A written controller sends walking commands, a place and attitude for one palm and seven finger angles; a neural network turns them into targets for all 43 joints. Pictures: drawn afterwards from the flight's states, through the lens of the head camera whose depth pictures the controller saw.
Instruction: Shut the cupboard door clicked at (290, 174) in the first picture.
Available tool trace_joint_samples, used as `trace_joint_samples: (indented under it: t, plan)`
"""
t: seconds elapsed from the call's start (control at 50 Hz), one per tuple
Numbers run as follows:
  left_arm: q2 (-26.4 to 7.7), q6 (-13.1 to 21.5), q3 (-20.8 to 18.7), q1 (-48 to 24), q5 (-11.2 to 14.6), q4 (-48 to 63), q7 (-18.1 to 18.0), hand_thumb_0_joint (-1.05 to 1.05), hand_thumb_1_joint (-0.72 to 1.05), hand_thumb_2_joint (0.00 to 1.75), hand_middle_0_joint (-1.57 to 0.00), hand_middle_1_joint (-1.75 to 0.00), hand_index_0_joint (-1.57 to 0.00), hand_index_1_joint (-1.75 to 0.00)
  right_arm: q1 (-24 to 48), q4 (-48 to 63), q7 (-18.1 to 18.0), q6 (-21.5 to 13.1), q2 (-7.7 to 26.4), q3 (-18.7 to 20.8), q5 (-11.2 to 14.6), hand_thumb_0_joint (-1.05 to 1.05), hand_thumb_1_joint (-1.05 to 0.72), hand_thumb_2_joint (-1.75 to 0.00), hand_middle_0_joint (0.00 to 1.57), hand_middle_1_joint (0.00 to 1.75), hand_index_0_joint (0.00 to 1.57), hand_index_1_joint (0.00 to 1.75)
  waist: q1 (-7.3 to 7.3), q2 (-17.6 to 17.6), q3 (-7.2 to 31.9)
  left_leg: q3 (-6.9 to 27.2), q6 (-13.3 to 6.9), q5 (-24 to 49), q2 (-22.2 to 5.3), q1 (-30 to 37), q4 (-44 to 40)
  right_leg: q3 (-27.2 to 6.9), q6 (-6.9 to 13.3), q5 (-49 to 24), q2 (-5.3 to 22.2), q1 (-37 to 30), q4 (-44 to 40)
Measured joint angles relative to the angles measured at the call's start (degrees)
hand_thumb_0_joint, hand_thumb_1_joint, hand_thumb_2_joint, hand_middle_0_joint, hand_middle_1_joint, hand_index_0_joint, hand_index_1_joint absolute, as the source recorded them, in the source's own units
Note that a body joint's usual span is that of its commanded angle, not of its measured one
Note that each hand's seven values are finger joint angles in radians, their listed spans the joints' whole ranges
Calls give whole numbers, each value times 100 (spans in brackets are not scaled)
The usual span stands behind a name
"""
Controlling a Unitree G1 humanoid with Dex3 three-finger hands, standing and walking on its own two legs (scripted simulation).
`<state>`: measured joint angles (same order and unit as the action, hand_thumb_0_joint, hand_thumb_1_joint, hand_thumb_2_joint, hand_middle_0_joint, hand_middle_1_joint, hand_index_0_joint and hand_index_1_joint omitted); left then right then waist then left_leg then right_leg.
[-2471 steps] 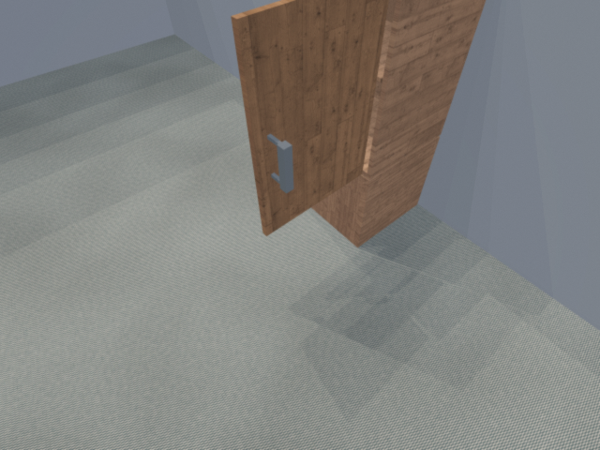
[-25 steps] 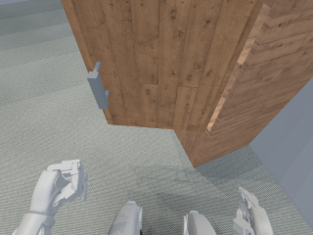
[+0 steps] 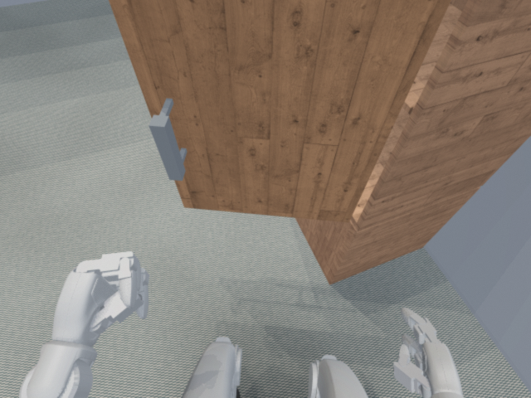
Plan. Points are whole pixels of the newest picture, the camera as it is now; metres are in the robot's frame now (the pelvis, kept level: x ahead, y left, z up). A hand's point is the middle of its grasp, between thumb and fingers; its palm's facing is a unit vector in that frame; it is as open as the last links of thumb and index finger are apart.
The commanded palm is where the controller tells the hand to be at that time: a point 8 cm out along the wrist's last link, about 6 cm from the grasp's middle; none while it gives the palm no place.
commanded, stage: bring the fist close to the handle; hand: left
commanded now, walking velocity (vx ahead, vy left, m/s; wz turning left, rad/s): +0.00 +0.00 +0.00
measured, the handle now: (172, 141) +0.51 +0.21 +0.06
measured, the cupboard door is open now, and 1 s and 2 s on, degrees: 63 63 56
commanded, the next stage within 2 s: push the door shut along its arc in 1.24 s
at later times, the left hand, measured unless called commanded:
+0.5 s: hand (172, 234) +0.33 +0.17 +0.05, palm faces -0.08 -1.00 -0.03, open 3.1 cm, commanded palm +0.33 +0.23 +0.06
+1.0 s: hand (177, 189) +0.40 +0.17 +0.06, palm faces -0.05 -1.00 -0.04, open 3.1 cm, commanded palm +0.38 +0.23 +0.06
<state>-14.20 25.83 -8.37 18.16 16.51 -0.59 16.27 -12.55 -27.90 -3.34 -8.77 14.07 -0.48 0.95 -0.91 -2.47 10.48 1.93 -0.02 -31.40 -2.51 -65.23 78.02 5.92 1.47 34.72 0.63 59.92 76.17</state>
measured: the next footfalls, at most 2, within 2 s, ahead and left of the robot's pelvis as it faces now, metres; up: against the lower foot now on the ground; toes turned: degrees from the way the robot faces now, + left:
none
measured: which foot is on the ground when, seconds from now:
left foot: down 0.00-1.00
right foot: down 0.00-1.00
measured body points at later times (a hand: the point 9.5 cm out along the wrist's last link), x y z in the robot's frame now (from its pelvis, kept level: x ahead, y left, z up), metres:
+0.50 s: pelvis +0.00 +0.01 +0.01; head +0.09 +0.01 +0.45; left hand +0.33 +0.22 +0.05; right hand +0.15 -0.24 -0.08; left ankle +0.05 +0.12 -0.61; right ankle +0.02 -0.11 -0.61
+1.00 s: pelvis +0.00 +0.00 +0.01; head +0.11 +0.00 +0.45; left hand +0.40 +0.23 +0.06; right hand +0.11 -0.26 -0.10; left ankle +0.05 +0.12 -0.61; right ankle +0.02 -0.11 -0.61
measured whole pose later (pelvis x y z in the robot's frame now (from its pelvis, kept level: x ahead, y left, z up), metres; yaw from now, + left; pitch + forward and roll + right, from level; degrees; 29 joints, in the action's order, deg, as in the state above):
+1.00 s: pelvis +0.00 +0.00 +0.01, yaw -1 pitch +21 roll -2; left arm -16.9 27.5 -14.4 -23.4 11.6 -40.8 14.9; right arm -14.9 -35.2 -1.5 -2.8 15.0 0.0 0.9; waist 3.1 -1.5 9.3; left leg -0.5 -0.2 -29.4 -2.9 -64.7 73.0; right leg 3.5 1.1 32.4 0.2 61.1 72.5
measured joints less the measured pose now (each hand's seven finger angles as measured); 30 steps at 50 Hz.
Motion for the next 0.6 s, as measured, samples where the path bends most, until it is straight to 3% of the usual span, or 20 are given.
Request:
trace_joint_samples:
  t: [0.12, 0.2, 0.32, 0.48, 0.6]
  plan:
    - [8, -409, 196, -714, -130, -355, 39, 1, 90, 90, -130, -150, -131, -150, 7, -68, 17, 32, 29, -60, 30, 1, -91, -90, 21, 30, 20, 30, 81, -29, -42, -20, -41, 28, 11, -88, 10, -20, -35, -45, 10, 84, -7]
    - [16, -638, 252, -999, -234, -477, -136, 1, 90, 90, -130, -150, -130, -150, -72, -89, 40, 89, -7, -69, 19, 1, -91, -90, 21, 30, 20, 30, 162, -9, -52, -91, -63, 75, 3, 5, -134, -90, -61, -112, 4, 29, -135]
    - [20, -494, 28, -1409, -294, -885, -490, 1, 90, 90, -130, -150, -130, -150, -215, -203, 113, 191, -10, -59, -10, 1, -91, -90, 21, 30, 20, 30, 212, 7, -12, -155, -80, 128, 13, 161, -341, -149, -87, -175, 12, -97, -320]
    - [11, -424, 128, -2231, -440, -1893, -398, 1, 90, 90, -130, -150, -130, -150, -194, -384, 104, 249, 82, -50, 2, 1, -91, -90, 21, 30, 20, 30, 254, 23, -97, -176, -96, 170, 41, 158, -426, -168, -104, -206, 37, -85, -387]
    - [46, -221, -43, -2828, -480, -2250, -528, 1, 90, 90, -130, -150, -130, -150, -129, -505, 123, 275, 63, 4, -34, 1, -91, -90, 20, 30, 20, 30, 319, 82, -111, -215, -76, 171, 17, 107, -447, -210, -89, -213, 15, 3, -379]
